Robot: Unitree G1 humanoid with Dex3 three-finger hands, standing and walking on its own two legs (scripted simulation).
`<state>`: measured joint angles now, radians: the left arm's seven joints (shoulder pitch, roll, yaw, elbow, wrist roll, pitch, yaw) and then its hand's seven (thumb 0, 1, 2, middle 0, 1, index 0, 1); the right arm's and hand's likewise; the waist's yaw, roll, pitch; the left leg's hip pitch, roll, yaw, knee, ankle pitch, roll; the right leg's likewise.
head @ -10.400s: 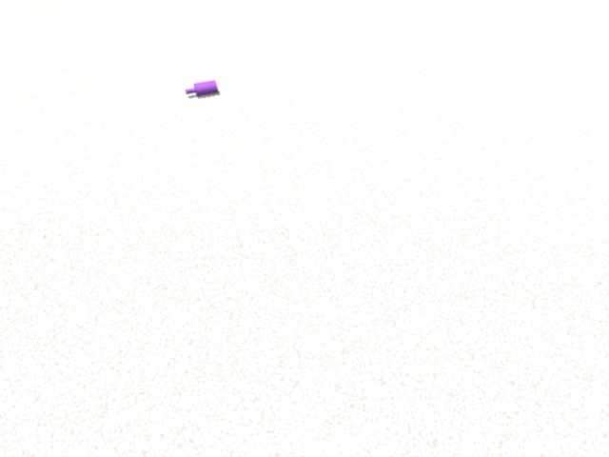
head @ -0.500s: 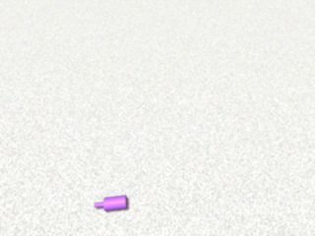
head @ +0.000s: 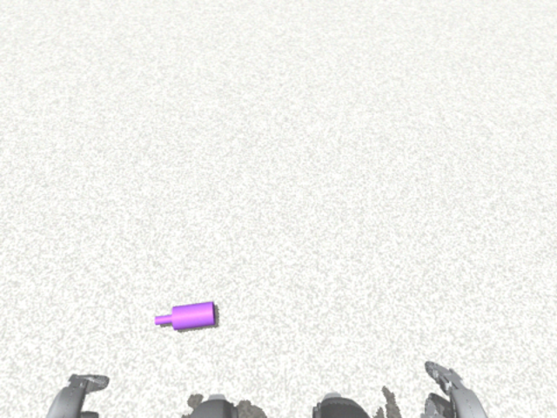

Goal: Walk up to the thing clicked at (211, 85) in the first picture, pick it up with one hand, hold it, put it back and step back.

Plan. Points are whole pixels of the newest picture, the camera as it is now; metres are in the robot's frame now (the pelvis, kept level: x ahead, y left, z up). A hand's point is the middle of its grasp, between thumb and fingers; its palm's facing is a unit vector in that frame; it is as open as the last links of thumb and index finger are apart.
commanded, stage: rise first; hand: left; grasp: from above
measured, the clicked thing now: (185, 316) +0.44 +0.27 -0.69
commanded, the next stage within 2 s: none
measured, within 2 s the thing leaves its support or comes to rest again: neither
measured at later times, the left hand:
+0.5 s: hand out of the picture +0.14 +0.27 -0.22, palm faces -0.26 -0.81 -0.53, open 14.1 cm
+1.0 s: hand (142, 358) +0.28 +0.31 -0.42, palm faces -0.47 -0.30 -0.83, open 14.1 cm
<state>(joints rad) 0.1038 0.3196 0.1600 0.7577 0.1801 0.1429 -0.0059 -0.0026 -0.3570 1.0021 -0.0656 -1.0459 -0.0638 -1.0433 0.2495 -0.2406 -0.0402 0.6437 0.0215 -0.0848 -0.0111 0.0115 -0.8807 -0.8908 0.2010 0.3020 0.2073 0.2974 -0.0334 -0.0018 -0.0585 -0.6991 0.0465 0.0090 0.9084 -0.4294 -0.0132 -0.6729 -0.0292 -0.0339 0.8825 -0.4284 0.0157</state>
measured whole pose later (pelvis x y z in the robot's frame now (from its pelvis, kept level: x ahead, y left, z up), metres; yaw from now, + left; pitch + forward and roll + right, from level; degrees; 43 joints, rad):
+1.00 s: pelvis -0.08 +0.00 -0.28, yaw -3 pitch +34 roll -4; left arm -0.50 0.59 0.16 0.92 0.88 -0.17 0.12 -0.01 -0.55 1.02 -0.08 -1.06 -0.07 -1.06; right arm 0.08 -0.27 -0.06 0.71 -0.03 -0.14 0.07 0.01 -0.90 -0.90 0.20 0.30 0.21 0.30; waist -0.03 0.01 -0.12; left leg -1.98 0.05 -0.08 2.05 -0.67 -0.02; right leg -1.94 -0.03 -0.05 2.02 -0.68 0.00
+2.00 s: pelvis -0.08 +0.01 -0.39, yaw -7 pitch +34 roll -8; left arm -0.89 0.80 0.18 1.38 1.27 -0.27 0.35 0.00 -0.51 0.99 -0.09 -1.05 -0.10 -1.03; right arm 0.11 -0.26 0.01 0.75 -0.15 -0.03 0.14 0.00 -0.91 -0.90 0.20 0.30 0.21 0.30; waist -0.18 -0.03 -0.03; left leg -2.30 0.04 -0.14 2.39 -0.70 0.00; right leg -2.22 -0.01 -0.07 2.30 -0.69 0.03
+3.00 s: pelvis -0.08 +0.01 -0.40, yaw -8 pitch +33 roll -10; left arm -0.96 0.88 0.18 1.47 1.29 -0.27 0.37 0.00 -0.53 1.02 -0.13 -1.01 -0.11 -1.02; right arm 0.13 -0.27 0.08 0.74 -0.17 -0.04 0.15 0.00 -0.91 -0.90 0.20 0.30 0.21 0.30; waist -0.24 -0.04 0.00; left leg -2.35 0.03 -0.16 2.45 -0.70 0.00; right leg -2.25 -0.01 -0.09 2.35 -0.69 0.04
